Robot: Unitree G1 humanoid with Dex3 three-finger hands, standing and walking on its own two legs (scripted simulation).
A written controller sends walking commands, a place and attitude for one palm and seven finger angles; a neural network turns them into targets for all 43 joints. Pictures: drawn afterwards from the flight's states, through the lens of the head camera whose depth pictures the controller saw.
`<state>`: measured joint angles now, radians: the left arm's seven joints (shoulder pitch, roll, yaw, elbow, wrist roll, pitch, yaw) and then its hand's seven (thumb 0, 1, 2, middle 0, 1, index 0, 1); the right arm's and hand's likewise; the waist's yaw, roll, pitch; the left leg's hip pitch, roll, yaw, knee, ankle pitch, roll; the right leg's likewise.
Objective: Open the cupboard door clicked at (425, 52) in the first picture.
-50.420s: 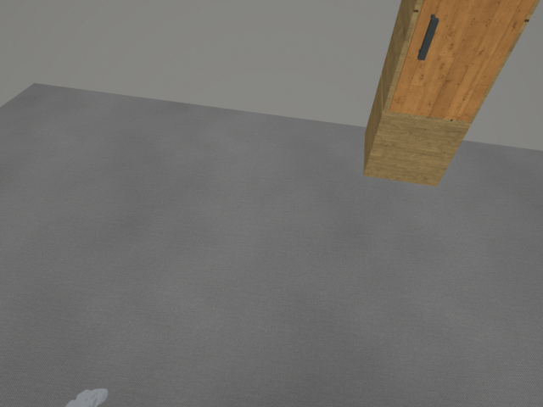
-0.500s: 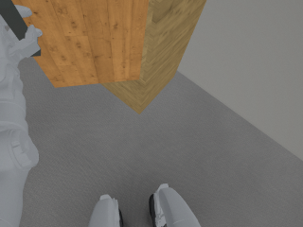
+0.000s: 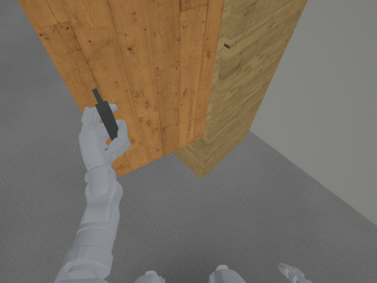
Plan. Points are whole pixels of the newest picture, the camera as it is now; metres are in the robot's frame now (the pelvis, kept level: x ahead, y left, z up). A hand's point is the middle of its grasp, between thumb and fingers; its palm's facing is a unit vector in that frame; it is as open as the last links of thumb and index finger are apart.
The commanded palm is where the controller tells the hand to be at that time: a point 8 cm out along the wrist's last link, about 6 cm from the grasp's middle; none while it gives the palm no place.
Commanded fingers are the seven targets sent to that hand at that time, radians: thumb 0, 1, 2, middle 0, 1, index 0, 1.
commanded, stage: pull the door open along its arc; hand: left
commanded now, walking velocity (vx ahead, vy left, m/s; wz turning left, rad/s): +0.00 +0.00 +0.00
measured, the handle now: (108, 120) +0.45 +0.18 +0.05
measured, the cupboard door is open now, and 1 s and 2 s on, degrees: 75 99 99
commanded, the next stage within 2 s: open thumb and fingers to let go in 0.42 s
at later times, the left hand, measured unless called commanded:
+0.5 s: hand (170, 169) +0.33 +0.04 +0.05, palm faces +0.43 -0.90 -0.02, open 6.4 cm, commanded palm +0.29 +0.08 +0.04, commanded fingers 0.00 0.90 0.90 -0.40 -1.35 -0.40 -1.35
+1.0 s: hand (167, 167) +0.34 +0.05 +0.05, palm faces +0.48 -0.88 -0.02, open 11.9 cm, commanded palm +0.29 +0.09 +0.04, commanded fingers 0.00 -0.50 0.30 -0.28 -1.05 -0.28 -1.05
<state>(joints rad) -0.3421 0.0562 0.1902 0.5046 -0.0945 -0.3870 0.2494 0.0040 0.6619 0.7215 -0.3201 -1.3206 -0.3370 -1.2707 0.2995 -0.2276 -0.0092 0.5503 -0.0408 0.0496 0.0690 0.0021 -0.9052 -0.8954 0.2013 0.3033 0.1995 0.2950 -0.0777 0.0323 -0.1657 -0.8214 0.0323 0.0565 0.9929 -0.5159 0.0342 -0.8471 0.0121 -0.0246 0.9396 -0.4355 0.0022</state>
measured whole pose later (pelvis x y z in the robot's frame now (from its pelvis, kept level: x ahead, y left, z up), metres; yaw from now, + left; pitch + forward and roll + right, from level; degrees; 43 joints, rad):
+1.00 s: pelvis -0.03 -0.05 +0.00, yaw +5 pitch +15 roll +1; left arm -0.31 -0.11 -0.04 0.56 0.08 -0.37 0.65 0.00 -0.18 0.44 -0.32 -1.23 -0.32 -1.23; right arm 0.20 -0.20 -0.02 0.67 -0.10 -0.01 0.00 0.01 -0.90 -0.90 0.20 0.30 0.20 0.30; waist -0.04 0.03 -0.15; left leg -0.79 0.01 -0.02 0.99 -0.45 -0.03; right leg -0.82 -0.01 -0.10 1.00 -0.44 -0.07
